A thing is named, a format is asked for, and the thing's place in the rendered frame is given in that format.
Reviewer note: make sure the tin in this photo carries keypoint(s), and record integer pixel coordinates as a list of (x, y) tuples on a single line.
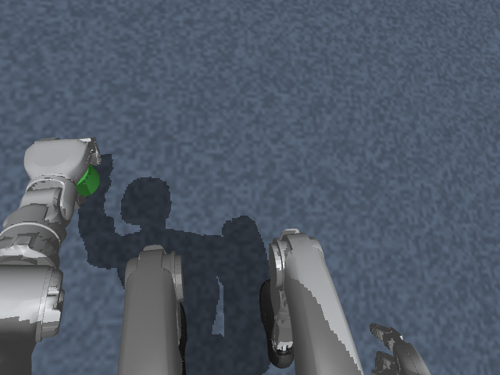
[(89, 182)]

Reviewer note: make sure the left robot hand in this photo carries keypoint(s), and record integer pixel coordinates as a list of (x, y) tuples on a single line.
[(67, 158)]

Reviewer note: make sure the right robot foot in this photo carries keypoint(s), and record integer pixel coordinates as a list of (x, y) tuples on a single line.
[(280, 359)]

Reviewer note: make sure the left robot arm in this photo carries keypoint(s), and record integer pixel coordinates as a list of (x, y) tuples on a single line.
[(31, 294)]

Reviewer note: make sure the right robot hand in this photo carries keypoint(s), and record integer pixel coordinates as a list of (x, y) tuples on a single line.
[(406, 359)]

